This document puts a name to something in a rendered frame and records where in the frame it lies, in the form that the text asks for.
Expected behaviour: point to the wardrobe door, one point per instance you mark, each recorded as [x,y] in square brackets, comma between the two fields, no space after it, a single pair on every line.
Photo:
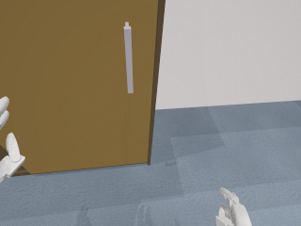
[4,153]
[63,69]

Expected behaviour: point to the handle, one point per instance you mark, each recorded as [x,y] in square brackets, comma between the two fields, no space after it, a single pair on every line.
[129,57]

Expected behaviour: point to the robot right hand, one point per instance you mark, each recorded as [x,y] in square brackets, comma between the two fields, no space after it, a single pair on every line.
[236,215]

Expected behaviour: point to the robot left hand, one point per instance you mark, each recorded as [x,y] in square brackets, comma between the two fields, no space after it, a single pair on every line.
[11,162]

